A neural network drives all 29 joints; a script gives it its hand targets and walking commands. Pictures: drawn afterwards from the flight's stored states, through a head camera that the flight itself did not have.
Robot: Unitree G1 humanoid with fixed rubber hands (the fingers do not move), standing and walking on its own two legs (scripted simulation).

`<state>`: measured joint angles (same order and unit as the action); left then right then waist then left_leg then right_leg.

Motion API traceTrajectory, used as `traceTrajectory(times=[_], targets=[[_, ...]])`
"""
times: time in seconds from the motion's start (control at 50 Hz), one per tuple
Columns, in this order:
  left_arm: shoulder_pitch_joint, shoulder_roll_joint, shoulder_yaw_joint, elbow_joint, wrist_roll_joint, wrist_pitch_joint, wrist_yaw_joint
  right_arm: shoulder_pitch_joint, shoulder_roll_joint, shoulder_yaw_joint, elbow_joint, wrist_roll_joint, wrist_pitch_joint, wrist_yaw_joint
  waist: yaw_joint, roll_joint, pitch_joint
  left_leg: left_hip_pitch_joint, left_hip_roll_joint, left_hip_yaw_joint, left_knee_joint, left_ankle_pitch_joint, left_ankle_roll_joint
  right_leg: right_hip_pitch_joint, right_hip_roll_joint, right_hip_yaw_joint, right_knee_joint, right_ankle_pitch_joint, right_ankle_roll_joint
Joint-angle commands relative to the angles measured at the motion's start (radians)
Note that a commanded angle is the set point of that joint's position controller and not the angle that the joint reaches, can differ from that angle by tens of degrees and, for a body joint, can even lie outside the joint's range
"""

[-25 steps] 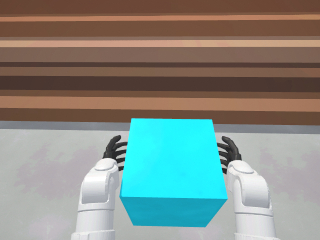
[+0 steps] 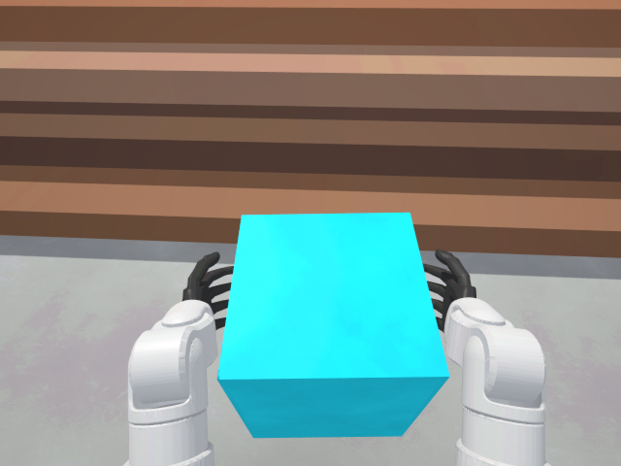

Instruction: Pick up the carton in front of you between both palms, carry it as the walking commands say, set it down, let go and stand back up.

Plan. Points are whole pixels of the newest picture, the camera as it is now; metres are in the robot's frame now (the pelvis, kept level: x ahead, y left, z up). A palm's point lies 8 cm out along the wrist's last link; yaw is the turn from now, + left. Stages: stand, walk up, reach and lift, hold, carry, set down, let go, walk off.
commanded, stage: carry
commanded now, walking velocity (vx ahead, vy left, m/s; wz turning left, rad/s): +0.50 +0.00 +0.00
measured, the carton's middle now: (326, 332) +0.28 +0.00 +0.01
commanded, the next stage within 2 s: none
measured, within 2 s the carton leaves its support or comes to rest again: neither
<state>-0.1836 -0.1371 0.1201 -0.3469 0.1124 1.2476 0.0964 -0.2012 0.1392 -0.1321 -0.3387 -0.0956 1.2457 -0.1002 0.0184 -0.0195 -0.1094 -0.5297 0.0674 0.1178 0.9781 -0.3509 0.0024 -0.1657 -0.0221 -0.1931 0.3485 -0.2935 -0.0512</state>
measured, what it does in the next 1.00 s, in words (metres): walks ahead: left foot, then right foot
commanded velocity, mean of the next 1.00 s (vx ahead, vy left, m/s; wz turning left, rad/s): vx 0.50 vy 0.00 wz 0.00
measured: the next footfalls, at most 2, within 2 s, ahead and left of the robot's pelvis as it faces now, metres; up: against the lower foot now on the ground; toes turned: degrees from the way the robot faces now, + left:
left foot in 0.20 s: +0.33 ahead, +0.10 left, +0.00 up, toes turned +9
right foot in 0.70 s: +0.67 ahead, -0.10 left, +0.00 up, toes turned -14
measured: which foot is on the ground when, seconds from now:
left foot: up 0.00-0.18, down 0.20-0.72, up 0.74-1.00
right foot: down 0.00-0.22, up 0.24-0.68, down 0.70-1.00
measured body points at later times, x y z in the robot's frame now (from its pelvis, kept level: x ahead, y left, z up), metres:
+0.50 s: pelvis +0.33 +0.04 +0.01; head +0.36 +0.04 +0.45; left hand +0.62 +0.16 +0.06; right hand +0.59 -0.14 +0.06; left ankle +0.29 +0.09 -0.75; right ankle +0.40 -0.12 -0.69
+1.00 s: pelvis +0.66 -0.03 +0.00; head +0.70 -0.04 +0.45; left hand +1.02 +0.12 +0.14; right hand +1.02 -0.19 +0.14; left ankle +0.73 +0.11 -0.68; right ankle +0.63 -0.09 -0.75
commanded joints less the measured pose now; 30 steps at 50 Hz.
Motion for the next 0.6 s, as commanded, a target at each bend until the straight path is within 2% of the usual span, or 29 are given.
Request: traceTrajectory(times=[0.0,0.06,0.1,0.14,0.16,0.18,0.2,0.22,0.24,0.26,0.28,0.3,0.32,0.38,0.48,0.58], targets=[[-0.480,-0.902,-0.722,-0.071,-0.440,-0.009,-0.268,-0.399,0.924,0.720,-0.007,0.368,-0.019,0.247,0.006,-0.082,-0.188,-0.201,0.000,0.018,-0.148,0.103,-0.007,0.377,-0.248,0.217,-0.112,0.553,-0.075],[-0.448,-0.907,-0.730,-0.061,-0.444,-0.023,-0.289,-0.364,0.940,0.720,-0.012,0.337,-0.037,0.235,0.006,-0.122,-0.123,-0.094,-0.043,0.097,-0.371,0.201,0.003,0.296,-0.194,0.109,-0.115,0.642,-0.057],[-0.432,-0.904,-0.731,-0.062,-0.442,-0.031,-0.294,-0.363,0.935,0.727,-0.031,0.335,-0.043,0.233,0.005,-0.155,-0.108,0.035,-0.069,0.140,-0.457,0.300,0.021,0.250,-0.190,0.067,-0.093,0.743,-0.039],[-0.429,-0.895,-0.732,-0.076,-0.440,-0.035,-0.297,-0.360,0.933,0.734,-0.042,0.342,-0.048,0.236,-0.009,-0.170,-0.164,0.242,-0.101,0.176,-0.487,0.352,0.037,0.213,-0.185,0.006,0.047,0.873,-0.009],[-0.430,-0.887,-0.734,-0.084,-0.438,-0.036,-0.297,-0.351,0.933,0.734,-0.041,0.344,-0.051,0.239,-0.028,-0.150,-0.216,0.407,-0.131,0.207,-0.522,0.309,0.040,0.163,-0.159,-0.039,0.188,0.856,0.014],[-0.434,-0.877,-0.736,-0.086,-0.434,-0.038,-0.298,-0.354,0.932,0.734,-0.044,0.346,-0.053,0.244,-0.049,-0.094,-0.262,0.592,-0.074,0.148,-0.516,0.235,0.037,0.037,-0.135,-0.032,0.362,0.673,0.028],[-0.445,-0.869,-0.739,-0.087,-0.433,-0.037,-0.301,-0.339,0.924,0.727,-0.037,0.343,-0.052,0.248,-0.062,0.061,-0.315,0.707,0.161,-0.213,-0.594,0.012,0.084,-0.118,-0.082,-0.026,0.621,0.374,0.048],[-0.438,-0.886,-0.750,-0.097,-0.438,-0.034,-0.300,-0.335,0.926,0.730,-0.001,0.342,-0.062,0.256,-0.045,0.314,-0.364,0.861,0.378,-0.663,-0.749,-0.021,0.238,-0.397,0.061,0.067,0.873,-0.138,0.067],[-0.442,-0.891,-0.751,-0.085,-0.427,-0.043,-0.298,-0.345,0.953,0.742,-0.020,0.369,-0.066,0.261,-0.040,0.213,-0.326,0.830,0.383,-0.627,-0.761,0.067,0.253,-0.476,-0.004,0.184,0.987,-0.155,0.038],[-0.443,-0.915,-0.748,-0.081,-0.424,-0.055,-0.298,-0.367,0.984,0.753,-0.030,0.380,-0.075,0.265,-0.042,0.165,-0.311,0.759,0.338,-0.519,-0.750,0.194,0.231,-0.481,-0.046,0.201,0.995,-0.124,0.018],[-0.443,-0.943,-0.753,-0.080,-0.423,-0.066,-0.296,-0.390,1.002,0.764,-0.048,0.391,-0.083,0.268,-0.039,0.061,-0.284,0.690,0.311,-0.414,-0.742,0.270,0.191,-0.469,-0.085,0.204,0.933,-0.072,0.012],[-0.429,-0.963,-0.753,-0.075,-0.421,-0.076,-0.293,-0.403,1.015,0.778,-0.062,0.405,-0.088,0.271,-0.036,0.038,-0.269,0.635,0.288,-0.341,-0.752,0.324,0.167,-0.455,-0.108,0.204,0.854,-0.029,0.015],[-0.413,-0.978,-0.752,-0.071,-0.414,-0.085,-0.287,-0.410,1.024,0.786,-0.072,0.413,-0.093,0.274,-0.032,0.053,-0.275,0.610,0.263,-0.272,-0.760,0.332,0.143,-0.424,-0.110,0.188,0.792,-0.001,0.022],[-0.333,-0.993,-0.753,-0.051,-0.383,-0.110,-0.268,-0.362,1.008,0.795,-0.081,0.428,-0.100,0.290,-0.031,0.103,-0.270,0.616,0.235,-0.166,-0.778,0.369,0.141,-0.433,-0.085,0.128,0.634,0.023,0.040],[-0.336,-0.954,-0.770,-0.103,-0.374,-0.116,-0.247,-0.330,0.937,0.782,-0.105,0.426,-0.097,0.302,-0.033,0.150,-0.166,0.645,0.186,-0.044,-0.787,0.500,0.127,-0.504,-0.070,0.047,0.378,0.172,0.058],[-0.445,-0.843,-0.769,-0.231,-0.422,-0.064,-0.237,-0.383,0.829,0.747,-0.195,0.415,-0.060,0.270,-0.040,0.160,-0.073,0.627,0.151,0.037,-0.780,0.587,0.112,-0.416,-0.029,-0.031,0.195,0.294,0.032]])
